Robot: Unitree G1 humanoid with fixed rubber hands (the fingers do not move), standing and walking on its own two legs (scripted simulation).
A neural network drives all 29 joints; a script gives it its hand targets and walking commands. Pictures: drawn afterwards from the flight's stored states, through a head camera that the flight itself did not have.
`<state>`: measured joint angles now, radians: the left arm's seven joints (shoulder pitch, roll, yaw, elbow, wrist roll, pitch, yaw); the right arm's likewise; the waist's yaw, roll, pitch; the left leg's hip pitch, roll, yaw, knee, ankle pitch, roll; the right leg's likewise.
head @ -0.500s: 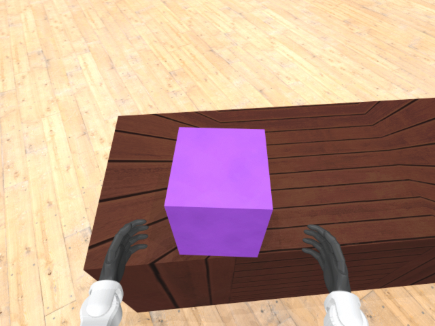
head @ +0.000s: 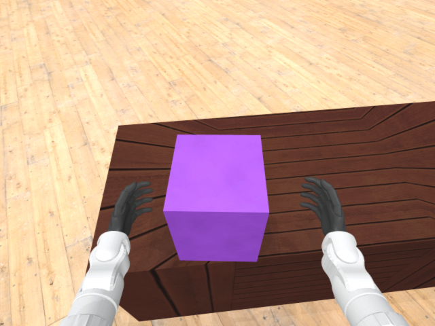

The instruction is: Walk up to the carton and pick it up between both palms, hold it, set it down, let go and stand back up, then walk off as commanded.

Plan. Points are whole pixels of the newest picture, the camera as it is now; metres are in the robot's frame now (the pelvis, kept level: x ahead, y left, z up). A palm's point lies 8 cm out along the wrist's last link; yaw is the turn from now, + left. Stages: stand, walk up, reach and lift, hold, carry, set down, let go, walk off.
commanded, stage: reach and lift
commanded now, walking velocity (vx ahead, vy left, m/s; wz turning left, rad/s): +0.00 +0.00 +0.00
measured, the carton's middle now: (218, 200) +0.41 +0.03 -0.09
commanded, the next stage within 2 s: none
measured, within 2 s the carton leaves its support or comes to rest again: neither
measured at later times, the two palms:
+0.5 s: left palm (122, 171) +0.37 +0.21 +0.08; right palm (325, 174) +0.36 -0.18 +0.07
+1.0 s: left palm (124, 136) +0.42 +0.21 +0.12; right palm (328, 134) +0.42 -0.18 +0.12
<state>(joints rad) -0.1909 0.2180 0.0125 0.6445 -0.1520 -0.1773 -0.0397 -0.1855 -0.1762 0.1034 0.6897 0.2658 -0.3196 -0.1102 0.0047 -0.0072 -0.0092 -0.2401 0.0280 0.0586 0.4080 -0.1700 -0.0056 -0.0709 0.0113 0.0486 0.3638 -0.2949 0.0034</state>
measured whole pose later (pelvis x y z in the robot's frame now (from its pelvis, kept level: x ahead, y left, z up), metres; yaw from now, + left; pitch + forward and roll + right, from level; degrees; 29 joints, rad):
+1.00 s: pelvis -0.01 +0.00 +0.00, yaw +0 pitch +10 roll -1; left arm -0.94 0.33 -0.03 1.19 -0.23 -0.04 -0.01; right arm -0.91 -0.26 0.11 1.13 0.40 -0.02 -0.13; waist -0.02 -0.01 -0.16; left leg -0.48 0.05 0.04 0.42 -0.13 -0.01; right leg -0.30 0.04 0.03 0.36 -0.25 0.00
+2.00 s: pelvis -0.02 +0.01 -0.05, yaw +0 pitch +30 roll -3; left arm -0.99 0.21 -0.02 1.53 -0.21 -0.52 0.02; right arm -0.95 -0.19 0.07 1.48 0.32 -0.49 -0.07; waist 0.00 0.02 -0.31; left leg -1.07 0.05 0.01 0.78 -0.23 0.01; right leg -0.90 0.04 0.01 0.77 -0.39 0.02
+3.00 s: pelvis -0.02 +0.01 -0.02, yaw +1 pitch +19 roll -2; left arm -0.74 -0.04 0.58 1.14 0.50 -0.43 0.07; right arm -0.70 0.12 -0.78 1.09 -0.60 -0.48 -0.08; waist 0.00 -0.02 -0.12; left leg -0.72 0.04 0.02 0.53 -0.15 0.01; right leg -0.54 0.02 0.01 0.50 -0.29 0.01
